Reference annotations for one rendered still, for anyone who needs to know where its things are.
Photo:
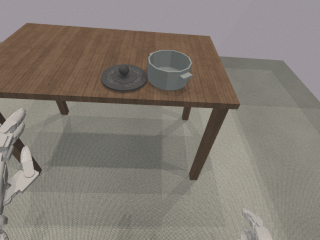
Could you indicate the table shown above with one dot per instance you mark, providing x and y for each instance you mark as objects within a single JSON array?
[{"x": 65, "y": 63}]

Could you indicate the pot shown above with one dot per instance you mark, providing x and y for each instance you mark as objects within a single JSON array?
[{"x": 169, "y": 69}]

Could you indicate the knob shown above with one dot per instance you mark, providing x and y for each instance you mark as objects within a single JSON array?
[{"x": 124, "y": 69}]

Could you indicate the left robot hand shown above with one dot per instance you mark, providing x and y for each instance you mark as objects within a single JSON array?
[{"x": 10, "y": 131}]

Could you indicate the right robot hand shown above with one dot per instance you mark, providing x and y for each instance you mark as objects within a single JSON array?
[{"x": 260, "y": 232}]

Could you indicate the lid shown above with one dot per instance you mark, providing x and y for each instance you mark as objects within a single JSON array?
[{"x": 135, "y": 79}]

